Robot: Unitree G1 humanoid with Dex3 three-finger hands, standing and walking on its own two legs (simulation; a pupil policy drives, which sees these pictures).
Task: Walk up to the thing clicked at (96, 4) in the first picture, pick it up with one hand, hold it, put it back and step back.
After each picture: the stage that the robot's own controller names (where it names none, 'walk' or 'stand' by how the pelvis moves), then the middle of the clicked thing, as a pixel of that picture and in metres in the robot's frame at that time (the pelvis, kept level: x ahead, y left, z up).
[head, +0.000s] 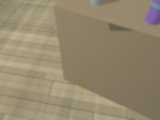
stand; out of the picture +0.90 -0.08 +0.06
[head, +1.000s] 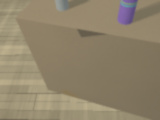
walk; out of the picture +0.80 +0.14 +0.08
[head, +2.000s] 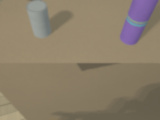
stand; (39, 20) +0.53 +0.16 +0.11
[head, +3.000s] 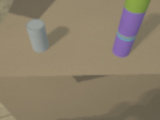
stand; (38, 36) +0.52 +0.18 +0.07
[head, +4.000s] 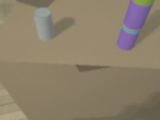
stand; (44, 24) +0.56 +0.16 +0.08
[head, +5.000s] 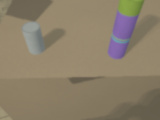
stand; (34, 38) +0.52 +0.20 +0.06
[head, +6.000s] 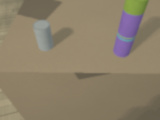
stand; (43, 36) +0.55 +0.17 +0.06
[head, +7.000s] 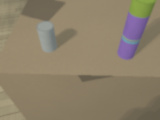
stand; (47, 37) +0.54 +0.16 +0.06
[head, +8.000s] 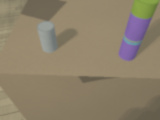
rise first; (47, 37) +0.54 +0.15 +0.06
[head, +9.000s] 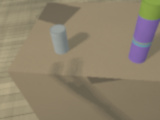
rise first; (59, 39) +0.55 +0.15 +0.06
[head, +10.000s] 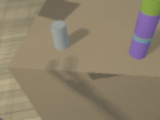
go down; (60, 35) +0.56 +0.15 +0.06
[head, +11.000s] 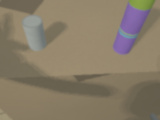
go down; (35, 33) +0.52 +0.14 +0.07
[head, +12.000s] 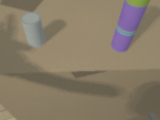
approach; (34, 30) +0.54 +0.15 +0.08
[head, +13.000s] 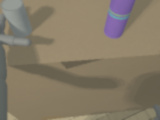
close; (17, 18) +0.55 +0.17 +0.11
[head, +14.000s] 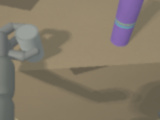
lift; (31, 44) +0.44 +0.15 +0.11
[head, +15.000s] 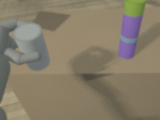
lift; (33, 48) +0.32 +0.14 +0.24
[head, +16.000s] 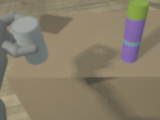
hold; (31, 41) +0.33 +0.14 +0.26
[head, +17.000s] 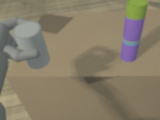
hold; (33, 46) +0.32 +0.14 +0.25
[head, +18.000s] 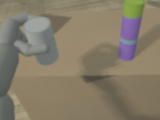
crouch; (42, 42) +0.33 +0.11 +0.26
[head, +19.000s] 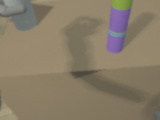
crouch; (19, 7) +0.46 +0.15 +0.28
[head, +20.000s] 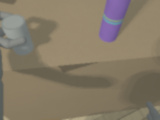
lower; (18, 36) +0.48 +0.15 +0.09
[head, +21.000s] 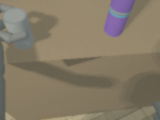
lower; (19, 29) +0.49 +0.15 +0.11
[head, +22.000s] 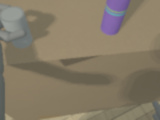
lower; (17, 28) +0.50 +0.15 +0.11
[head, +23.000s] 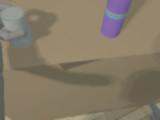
lower; (18, 28) +0.50 +0.15 +0.11
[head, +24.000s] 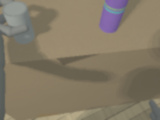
loosen; (20, 23) +0.51 +0.13 +0.11
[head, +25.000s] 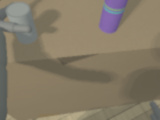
withdraw; (23, 24) +0.51 +0.13 +0.11
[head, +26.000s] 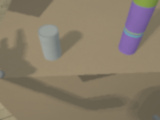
sink last; (50, 43) +0.47 +0.10 +0.09
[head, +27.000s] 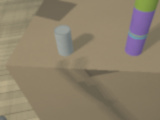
stand; (64, 41) +0.52 +0.12 +0.07
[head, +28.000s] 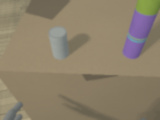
stand; (59, 43) +0.49 +0.11 +0.07
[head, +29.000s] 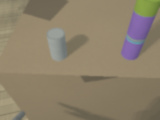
stand; (57, 45) +0.48 +0.12 +0.06
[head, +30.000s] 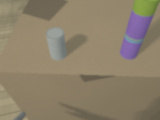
stand; (56, 44) +0.49 +0.12 +0.06
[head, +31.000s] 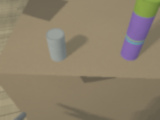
stand; (57, 45) +0.48 +0.12 +0.06
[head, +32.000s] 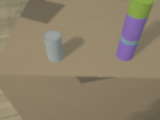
walk; (54, 46) +0.49 +0.12 +0.06
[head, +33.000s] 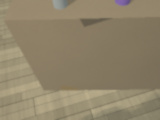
walk; out of the picture +0.72 +0.13 +0.08
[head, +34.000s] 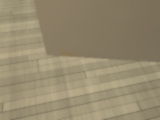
walk; out of the picture +1.13 +0.07 +0.09
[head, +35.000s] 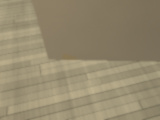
stand; out of the picture +1.16 +0.11 +0.08
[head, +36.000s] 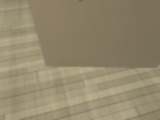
stand; out of the picture +1.14 +0.11 +0.06
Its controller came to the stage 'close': yes
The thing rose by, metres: 0.22
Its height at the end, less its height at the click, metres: +0.00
